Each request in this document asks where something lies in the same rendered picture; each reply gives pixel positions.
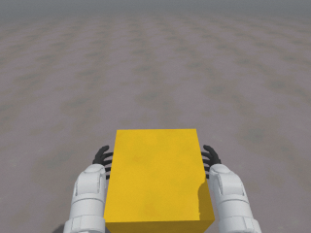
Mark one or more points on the robot left hand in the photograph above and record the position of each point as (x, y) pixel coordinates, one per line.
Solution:
(99, 159)

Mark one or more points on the robot right hand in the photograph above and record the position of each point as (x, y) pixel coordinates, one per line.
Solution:
(213, 158)

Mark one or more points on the robot right forearm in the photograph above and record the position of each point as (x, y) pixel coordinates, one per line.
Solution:
(233, 206)

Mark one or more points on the carton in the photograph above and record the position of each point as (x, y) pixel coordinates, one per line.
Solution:
(157, 183)

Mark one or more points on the robot left forearm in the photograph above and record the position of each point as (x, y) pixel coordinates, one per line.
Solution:
(87, 204)

